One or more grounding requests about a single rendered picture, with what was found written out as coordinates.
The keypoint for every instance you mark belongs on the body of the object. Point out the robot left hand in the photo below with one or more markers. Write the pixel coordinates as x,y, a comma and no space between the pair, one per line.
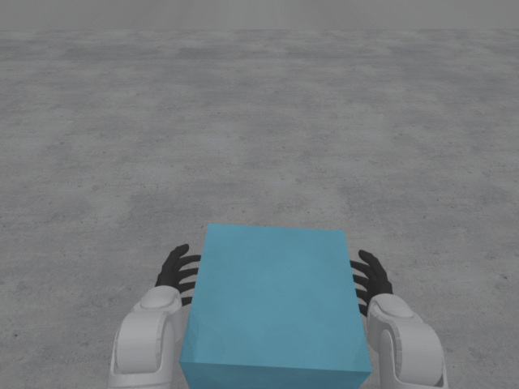
171,276

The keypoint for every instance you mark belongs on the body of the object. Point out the carton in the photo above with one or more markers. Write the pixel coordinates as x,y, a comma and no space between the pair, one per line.
274,308

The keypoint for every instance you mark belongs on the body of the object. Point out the robot left forearm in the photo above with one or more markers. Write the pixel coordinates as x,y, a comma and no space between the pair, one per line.
143,349

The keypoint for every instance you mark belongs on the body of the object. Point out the robot right hand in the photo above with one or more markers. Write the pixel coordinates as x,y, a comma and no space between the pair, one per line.
377,282

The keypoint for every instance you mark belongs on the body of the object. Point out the robot right forearm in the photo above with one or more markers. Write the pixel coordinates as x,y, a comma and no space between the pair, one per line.
410,352

